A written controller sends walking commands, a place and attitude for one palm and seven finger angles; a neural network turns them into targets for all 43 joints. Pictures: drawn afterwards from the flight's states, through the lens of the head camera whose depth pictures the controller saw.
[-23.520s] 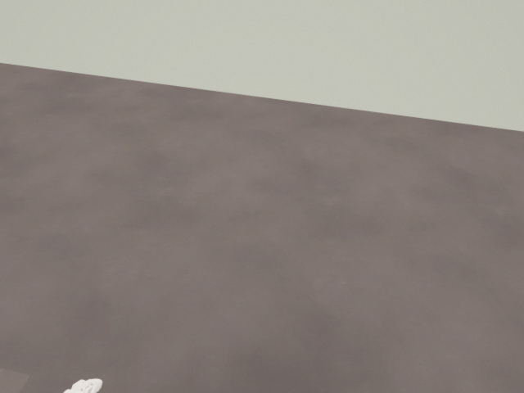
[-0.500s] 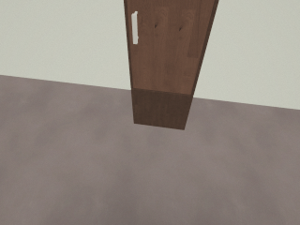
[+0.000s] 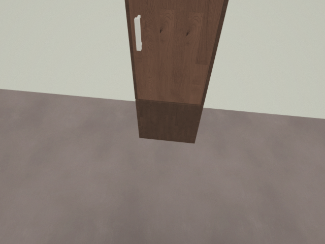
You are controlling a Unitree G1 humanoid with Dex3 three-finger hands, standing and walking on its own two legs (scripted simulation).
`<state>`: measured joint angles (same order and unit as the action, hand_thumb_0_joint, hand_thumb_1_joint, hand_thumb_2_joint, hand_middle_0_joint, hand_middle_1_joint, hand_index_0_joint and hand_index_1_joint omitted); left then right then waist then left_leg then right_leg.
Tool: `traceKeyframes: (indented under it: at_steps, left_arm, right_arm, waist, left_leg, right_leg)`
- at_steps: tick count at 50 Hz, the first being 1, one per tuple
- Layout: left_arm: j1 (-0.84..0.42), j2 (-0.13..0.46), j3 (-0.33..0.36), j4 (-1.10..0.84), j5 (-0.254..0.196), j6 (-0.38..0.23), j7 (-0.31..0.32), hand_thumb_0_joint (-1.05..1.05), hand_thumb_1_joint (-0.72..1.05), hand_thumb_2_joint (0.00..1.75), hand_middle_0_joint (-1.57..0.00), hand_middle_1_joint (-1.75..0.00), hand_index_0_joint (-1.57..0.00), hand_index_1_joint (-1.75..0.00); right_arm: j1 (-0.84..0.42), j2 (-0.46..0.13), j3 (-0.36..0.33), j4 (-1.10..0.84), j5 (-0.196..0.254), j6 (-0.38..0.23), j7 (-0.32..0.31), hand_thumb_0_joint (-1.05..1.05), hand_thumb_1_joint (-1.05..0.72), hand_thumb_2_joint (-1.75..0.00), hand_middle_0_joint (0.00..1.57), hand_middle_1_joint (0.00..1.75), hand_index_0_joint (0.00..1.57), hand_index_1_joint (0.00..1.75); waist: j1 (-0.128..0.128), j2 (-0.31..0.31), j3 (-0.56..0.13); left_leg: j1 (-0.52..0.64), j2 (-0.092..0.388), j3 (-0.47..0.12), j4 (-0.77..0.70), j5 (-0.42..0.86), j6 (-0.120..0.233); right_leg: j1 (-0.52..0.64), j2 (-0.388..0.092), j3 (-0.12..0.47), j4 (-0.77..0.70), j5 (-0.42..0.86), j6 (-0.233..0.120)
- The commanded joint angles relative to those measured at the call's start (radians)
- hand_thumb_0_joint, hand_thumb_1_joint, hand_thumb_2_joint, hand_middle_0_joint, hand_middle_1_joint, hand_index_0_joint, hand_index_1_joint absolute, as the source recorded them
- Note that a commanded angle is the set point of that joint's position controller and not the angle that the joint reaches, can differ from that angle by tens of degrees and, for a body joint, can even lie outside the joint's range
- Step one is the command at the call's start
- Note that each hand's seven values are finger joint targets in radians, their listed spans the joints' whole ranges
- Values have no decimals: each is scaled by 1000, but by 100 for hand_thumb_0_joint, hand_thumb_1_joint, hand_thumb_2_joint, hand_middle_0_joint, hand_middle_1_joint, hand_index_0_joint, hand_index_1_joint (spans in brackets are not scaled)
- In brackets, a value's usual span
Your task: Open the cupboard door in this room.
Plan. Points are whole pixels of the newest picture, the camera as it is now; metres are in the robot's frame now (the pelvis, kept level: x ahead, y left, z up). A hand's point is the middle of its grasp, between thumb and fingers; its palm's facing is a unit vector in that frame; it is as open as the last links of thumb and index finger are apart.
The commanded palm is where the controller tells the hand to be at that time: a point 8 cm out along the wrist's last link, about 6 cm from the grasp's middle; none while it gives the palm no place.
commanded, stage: take the last steps up to it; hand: left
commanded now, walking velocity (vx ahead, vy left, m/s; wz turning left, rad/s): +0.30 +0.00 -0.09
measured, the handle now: (139, 33) +0.95 +0.17 +0.09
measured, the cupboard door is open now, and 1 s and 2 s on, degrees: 0 0 0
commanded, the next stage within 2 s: come to a stop and stand still in 0.90 s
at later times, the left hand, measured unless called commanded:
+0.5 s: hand (116, 205) +0.27 +0.17 -0.17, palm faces +0.01 -0.96 -0.27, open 7.3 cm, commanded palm none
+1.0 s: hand (112, 206) +0.27 +0.18 -0.18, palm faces +0.09 -0.99 -0.14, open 7.4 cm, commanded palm none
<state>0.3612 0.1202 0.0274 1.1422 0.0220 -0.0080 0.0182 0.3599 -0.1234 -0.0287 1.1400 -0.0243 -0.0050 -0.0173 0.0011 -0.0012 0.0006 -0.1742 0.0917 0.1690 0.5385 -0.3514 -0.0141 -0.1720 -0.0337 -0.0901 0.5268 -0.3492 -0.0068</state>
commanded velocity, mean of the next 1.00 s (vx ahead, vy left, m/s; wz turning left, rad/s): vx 0.25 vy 0.02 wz -0.02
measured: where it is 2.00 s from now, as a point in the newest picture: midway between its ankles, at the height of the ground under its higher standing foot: (161, 234)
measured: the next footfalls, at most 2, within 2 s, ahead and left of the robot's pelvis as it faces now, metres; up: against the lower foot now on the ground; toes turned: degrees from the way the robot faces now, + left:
right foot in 0.44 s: +0.27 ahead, -0.13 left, +0.00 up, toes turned -11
left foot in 0.92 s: +0.40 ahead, +0.12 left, +0.00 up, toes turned +9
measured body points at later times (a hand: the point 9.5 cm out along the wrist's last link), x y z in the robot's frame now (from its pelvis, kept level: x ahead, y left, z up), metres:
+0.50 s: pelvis +0.16 -0.04 -0.03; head +0.19 -0.05 +0.42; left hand +0.27 +0.22 -0.15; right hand +0.03 -0.23 -0.18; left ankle -0.01 +0.11 -0.67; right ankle +0.24 -0.13 -0.73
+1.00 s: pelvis +0.33 +0.01 +0.00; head +0.36 +0.04 +0.45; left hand +0.26 +0.23 -0.17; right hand +0.43 -0.21 -0.14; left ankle +0.36 +0.11 -0.73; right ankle +0.24 -0.11 -0.68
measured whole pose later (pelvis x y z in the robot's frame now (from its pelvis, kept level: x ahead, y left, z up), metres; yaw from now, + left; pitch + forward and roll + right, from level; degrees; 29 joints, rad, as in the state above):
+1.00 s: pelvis +0.33 +0.01 +0.00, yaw +0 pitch +0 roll -1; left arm 0.35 0.17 0.04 1.15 0.02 -0.02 0.01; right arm 0.12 -0.14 -0.02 1.00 -0.03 -0.06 0.01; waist 0.05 -0.03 0.07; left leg -0.31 0.07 0.16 0.57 -0.25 0.04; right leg -0.28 -0.07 -0.10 0.91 -0.50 0.00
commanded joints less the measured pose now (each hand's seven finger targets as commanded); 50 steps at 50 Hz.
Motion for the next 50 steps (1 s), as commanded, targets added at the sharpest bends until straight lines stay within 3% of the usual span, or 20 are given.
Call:
traceKeyframes:
  at_steps: [1, 5, 6, 7, 8, 10, 16, 19, 21, 22, 23, 24, 26, 31, 40, 44, 45, 46, 48, 50]
  left_arm:
    - [84, 118, 35, -30, -2, -22, -2, 0, 90, 90, -20, -30, -20, -30]
    - [76, 123, 40, -30, -5, -34, -3, 0, 90, 90, -20, -30, -20, -30]
    - [25, 98, 36, -53, -7, -38, -7, 0, 90, 90, -20, -30, -20, -30]
    - [-71, 55, 21, -99, -8, -42, -10, 0, 90, 90, -20, -30, -20, -30]
    - [-155, 62, 18, -133, -5, -46, -6, 0, 90, 90, -20, -30, -20, -30]
    - [-227, 59, 25, -152, -4, -42, -17, 0, 90, 90, -20, -30, -20, -30]
    - [-262, 40, 23, -183, -10, -22, -49, 0, 90, 90, -20, -30, -20, -30]
    - [-46, 83, 37, -116, -5, -29, -42, 0, 90, 90, -20, -30, -20, -30]
    - [222, 190, 67, -39, 6, -47, -24, 0, 90, 90, -20, -30, -20, -30]
    - [272, 297, 89, -23, 8, -55, -9, 0, 90, 90, -20, -30, -20, -30]
    - [210, 331, 87, -45, -11, -49, -6, 0, 90, 90, -20, -30, -20, -30]
    - [97, 308, 85, -78, -16, -51, -4, 0, 90, 90, -20, -30, -20, -30]
    - [-69, 213, 55, -124, -9, -53, 0, 0, 90, 90, -20, -30, -20, -30]
    - [-87, 174, 40, -114, 2, -71, -1, 0, 90, 90, -20, -30, -20, -30]
    - [5, 198, 45, -60, 3, -75, -8, 0, 90, 90, -20, -30, -20, -30]
    - [-7, 175, 42, -50, -2, -58, -5, 0, 90, 90, -20, -30, -20, -30]
    - [18, 141, 34, -58, -4, -53, -9, 0, 90, 90, -20, -30, -20, -30]
    - [29, 91, 23, -78, -8, -57, -15, 0, 90, 90, -20, -30, -20, -30]
    - [-39, 100, 21, -94, -3, -51, -7, 0, 90, 90, -20, -30, -20, -30]
    - [-65, 96, 27, -81, 0, -52, -18, 0, 90, 90, -20, -30, -20, -30]
  right_arm:
    - [58, -59, -16, -51, 6, -27, 1, 0, -90, -90, 20, 30, 20, 30]
    - [113, -63, -13, -46, 9, -49, -3, 0, -90, -90, 20, 30, 20, 30]
    - [206, -98, -22, -13, 4, -57, -10, 0, -90, -90, 20, 30, 20, 30]
    - [349, -153, -38, 41, -5, -65, -20, 0, -90, -90, 20, 30, 20, 30]
    - [402, -149, -31, 76, -11, -59, -27, 0, -90, -90, 20, 30, 20, 30]
    - [331, -129, -25, 51, -16, -61, -26, 0, -90, -90, 20, 30, 20, 30]
    - [148, -126, -29, 12, -8, -70, -23, 0, -90, -90, 20, 30, 20, 30]
    - [91, -179, -46, 6, 6, -63, -15, 0, -90, -90, 20, 30, 20, 30]
    - [58, -161, -51, -11, 17, -62, 0, 0, -90, -90, 20, 30, 20, 30]
    - [84, -67, -35, -41, 30, -61, 11, 0, -90, -90, 20, 30, 20, 30]
    - [64, -65, -34, -76, 31, -45, 8, 0, -90, -90, 20, 30, 20, 30]
    - [26, -60, -42, -81, 26, -33, 11, 0, -90, -90, 20, 30, 20, 30]
    - [-30, -71, -43, -82, 4, -28, 19, 0, -90, -90, 20, 30, 20, 30]
    - [16, -62, -35, -71, -4, -1, 28, 0, -90, -90, 20, 30, 20, 30]
    - [-223, -86, -23, -179, 8, -29, 45, 0, -90, -90, 20, 30, 20, 30]
    - [-101, -123, -27, -140, 4, -47, 34, 0, -90, -90, 20, 30, 20, 30]
    - [0, -192, -40, -113, -3, -57, 24, 0, -90, -90, 20, 30, 20, 30]
    - [100, -281, -62, -93, -9, -55, 15, 0, -90, -90, 20, 30, 20, 30]
    - [68, -252, -54, -85, 2, -42, 1, 0, -90, -90, 20, 30, 20, 30]
    - [-17, -169, -31, -103, 3, -52, -2, 0, -90, -90, 20, 30, 20, 30]
  waist:
    - [4, -72, 191]
    - [-31, -6, 119]
    - [-81, 136, 91]
    - [-134, 326, 80]
    - [-146, 301, 118]
    - [-109, 119, 187]
    - [-21, 169, 202]
    - [80, 106, 62]
    - [204, -34, -73]
    - [191, -284, -133]
    - [142, -273, -87]
    - [112, -246, -33]
    - [44, -65, 110]
    - [-27, -84, 57]
    - [32, -85, 77]
    - [-31, -27, 43]
    - [-61, 128, -21]
    - [-86, 313, -70]
    - [-81, 262, -46]
    - [-36, 111, 20]
  left_leg:
    - [-139, 12, -35, -14, -114, 38]
    - [-22, 22, -37, -6, 75, 48]
    - [145, 102, -148, -96, 228, 83]
    - [341, 252, -347, -186, 530, 158]
    - [394, 343, -405, -202, 756, 218]
    - [305, 363, -344, -218, 668, 232]
    - [85, 202, -74, -306, 455, 131]
    - [83, 169, -13, -97, 738, 105]
    - [-78, 88, 19, 283, 501, 50]
    - [-295, -40, -5, 607, -135, 22]
    - [-378, -54, -117, 806, -260, 35]
    - [-399, -15, -176, 883, -191, 37]
    - [-391, 63, -189, 827, -7, 33]
    - [-298, 63, -132, 586, 87, -13]
    - [-260, 23, -83, 138, 104, -10]
    - [36, -11, -52, -77, 187, 5]
    - [214, 98, -181, -132, 249, 50]
    - [337, 305, -435, -203, 381, 150]
    - [239, 342, -446, -264, 333, 215]
    - [126, 269, -321, -276, 436, 194]
  right_leg:
    - [-110, -129, 197, -179, -205, -98]
    - [-112, -110, 132, -18, 106, -92]
    - [-237, -41, 23, 193, 224, -55]
    - [-470, 29, -84, 462, 44, -11]
    - [-611, 4, -22, 620, -200, -19]
    - [-646, -75, 35, 654, -179, -26]
    - [-387, -63, -54, 280, 27, -14]
    - [-68, 22, -106, 141, 129, -43]
    - [270, -36, -29, 23, 251, -50]
    - [372, -309, 380, -86, 252, -143]
    - [269, -421, 595, -230, 181, -210]
    - [140, -436, 617, -305, -53, -206]
    - [-99, -362, 442, -320, -185, -162]
    - [-178, -257, 180, -348, 39, -134]
    - [14, -284, 110, -320, 232, -151]
    - [-58, -202, 25, -125, 270, -87]
    - [-175, -121, -31, 81, 173, -42]
    - [-352, -9, -107, 335, -186, 3]
    - [-439, -44, 28, 608, -233, -11]
    - [-421, -84, 59, 620, -101, -3]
